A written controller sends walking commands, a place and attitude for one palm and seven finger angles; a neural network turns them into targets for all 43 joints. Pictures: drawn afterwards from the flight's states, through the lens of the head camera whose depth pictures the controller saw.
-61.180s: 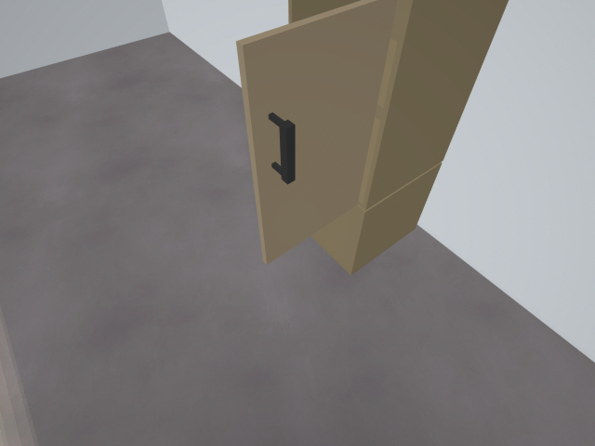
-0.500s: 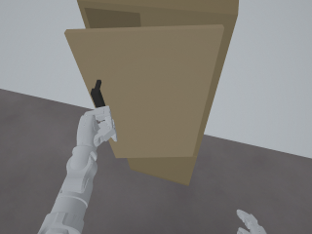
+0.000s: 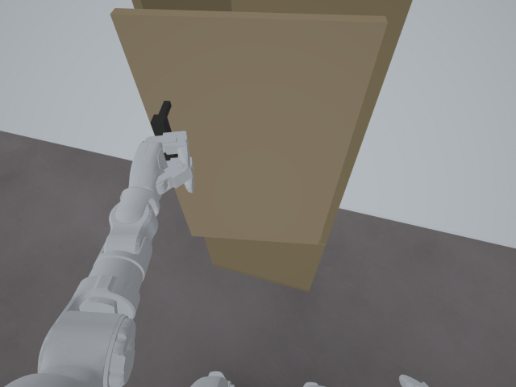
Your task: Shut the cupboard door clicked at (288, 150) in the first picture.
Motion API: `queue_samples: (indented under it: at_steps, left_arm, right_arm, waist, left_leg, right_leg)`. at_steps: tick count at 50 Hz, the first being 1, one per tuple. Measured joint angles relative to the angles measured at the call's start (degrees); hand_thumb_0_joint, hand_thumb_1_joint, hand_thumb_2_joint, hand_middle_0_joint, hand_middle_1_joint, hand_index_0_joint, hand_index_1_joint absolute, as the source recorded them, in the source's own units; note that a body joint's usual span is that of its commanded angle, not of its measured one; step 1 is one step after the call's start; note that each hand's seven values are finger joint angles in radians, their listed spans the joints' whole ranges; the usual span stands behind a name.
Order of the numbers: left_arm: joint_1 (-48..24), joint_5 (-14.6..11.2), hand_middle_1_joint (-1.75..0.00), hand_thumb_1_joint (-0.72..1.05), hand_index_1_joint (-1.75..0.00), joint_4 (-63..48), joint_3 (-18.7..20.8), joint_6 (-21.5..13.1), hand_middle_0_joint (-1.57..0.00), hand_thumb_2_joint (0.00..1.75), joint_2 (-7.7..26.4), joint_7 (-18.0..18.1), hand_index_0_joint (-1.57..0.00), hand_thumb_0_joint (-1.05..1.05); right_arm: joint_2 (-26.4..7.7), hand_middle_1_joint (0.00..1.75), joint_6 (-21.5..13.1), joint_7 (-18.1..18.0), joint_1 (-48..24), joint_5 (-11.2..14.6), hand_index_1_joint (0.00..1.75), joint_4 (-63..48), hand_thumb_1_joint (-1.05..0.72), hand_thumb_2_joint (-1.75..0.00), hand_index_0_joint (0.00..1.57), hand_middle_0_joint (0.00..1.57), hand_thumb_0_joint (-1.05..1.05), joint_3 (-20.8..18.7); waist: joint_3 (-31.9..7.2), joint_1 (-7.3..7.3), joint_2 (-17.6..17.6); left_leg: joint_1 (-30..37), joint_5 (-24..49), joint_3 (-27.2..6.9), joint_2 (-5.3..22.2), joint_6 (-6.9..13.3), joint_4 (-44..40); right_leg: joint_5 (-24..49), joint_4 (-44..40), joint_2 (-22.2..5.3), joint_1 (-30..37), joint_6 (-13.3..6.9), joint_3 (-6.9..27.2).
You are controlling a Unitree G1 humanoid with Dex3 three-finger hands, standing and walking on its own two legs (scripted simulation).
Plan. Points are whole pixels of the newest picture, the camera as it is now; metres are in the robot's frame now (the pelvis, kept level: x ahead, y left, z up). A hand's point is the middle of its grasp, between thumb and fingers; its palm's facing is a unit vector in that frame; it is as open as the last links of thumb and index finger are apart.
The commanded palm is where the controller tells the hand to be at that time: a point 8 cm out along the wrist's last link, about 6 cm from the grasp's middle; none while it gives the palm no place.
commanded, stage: push the door shut along its arc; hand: left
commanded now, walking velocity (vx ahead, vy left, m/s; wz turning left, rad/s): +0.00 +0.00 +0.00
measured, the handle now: (171, 141) +0.50 +0.16 +0.09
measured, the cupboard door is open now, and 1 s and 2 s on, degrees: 12 0 0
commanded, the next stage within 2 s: pull the fist back off the door in 1.14 s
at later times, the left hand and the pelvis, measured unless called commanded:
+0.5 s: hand (205, 147) +0.48 +0.10 +0.09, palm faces -0.25 -0.97 -0.05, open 3.1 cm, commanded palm +0.49 +0.13 +0.09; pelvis -0.01 +0.01 -0.02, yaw +0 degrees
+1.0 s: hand (224, 129) +0.52 +0.07 +0.09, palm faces -0.35 -0.94 -0.04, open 2.8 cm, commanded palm +0.55 +0.09 +0.09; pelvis -0.01 +0.01 -0.03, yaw -1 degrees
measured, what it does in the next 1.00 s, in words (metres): stands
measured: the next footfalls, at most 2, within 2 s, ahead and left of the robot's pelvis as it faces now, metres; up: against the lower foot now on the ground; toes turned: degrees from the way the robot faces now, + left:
none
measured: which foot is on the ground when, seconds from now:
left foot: down 0.00-1.00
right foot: down 0.00-1.00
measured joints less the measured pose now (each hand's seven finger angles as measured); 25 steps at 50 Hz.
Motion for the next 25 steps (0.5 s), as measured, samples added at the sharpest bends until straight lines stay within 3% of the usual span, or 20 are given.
queue_samples:
  at_steps: [17,25]
  left_arm:
    - [-14.6,-0.4,-1.5,0.9,-1.5,14.2,0.7,-1.1,-1.31,0.9,4.2,-4.0,-1.3,0.02]
    - [-20.1,1.2,-1.5,0.9,-1.5,17.8,0.6,0.0,-1.3,0.9,6.1,-5.6,-1.29,0.02]
  right_arm:
    - [-0.8,0.3,-1.4,0.2,2.4,-0.5,0.3,1.9,-0.9,-0.9,0.2,0.2,0.01,0.2]
    - [-1.0,0.3,-1.9,0.5,3.0,-1.0,0.3,2.1,-0.9,-0.9,0.2,0.2,0.01,0.4]
  waist:
    - [-0.2,-3.48,-0.2]
    - [-0.6,-5.35,0.0]
  left_leg:
    - [-7.8,0.0,-0.5,-0.1,0.7,4.1]
    - [-11.6,-0.6,-0.6,0.0,0.9,6.2]
  right_leg:
    - [0.2,3.2,-0.2,-7.2,0.5,-0.5]
    - [-0.1,4.8,-0.1,-10.7,0.7,-0.6]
